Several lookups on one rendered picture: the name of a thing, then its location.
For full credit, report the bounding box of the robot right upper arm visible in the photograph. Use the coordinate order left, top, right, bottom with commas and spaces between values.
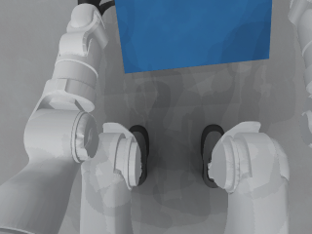
299, 95, 312, 148

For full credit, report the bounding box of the carton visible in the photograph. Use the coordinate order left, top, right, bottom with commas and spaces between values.
114, 0, 273, 74

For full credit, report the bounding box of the left robot hand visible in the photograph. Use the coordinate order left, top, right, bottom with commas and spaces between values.
77, 0, 115, 16

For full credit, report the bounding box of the left robot forearm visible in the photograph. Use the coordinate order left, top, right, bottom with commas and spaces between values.
23, 3, 109, 152

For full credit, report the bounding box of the robot left upper arm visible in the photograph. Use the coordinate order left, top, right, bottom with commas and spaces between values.
0, 108, 99, 234

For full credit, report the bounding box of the robot foot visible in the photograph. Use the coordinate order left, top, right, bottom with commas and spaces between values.
200, 124, 224, 188
129, 125, 149, 186

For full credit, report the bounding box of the robot left foot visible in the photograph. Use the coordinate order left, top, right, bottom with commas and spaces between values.
129, 125, 149, 186

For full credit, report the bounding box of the robot right foot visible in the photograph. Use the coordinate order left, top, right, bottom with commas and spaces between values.
200, 124, 224, 188

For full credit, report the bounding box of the right robot forearm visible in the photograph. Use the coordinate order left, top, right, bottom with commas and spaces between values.
288, 0, 312, 95

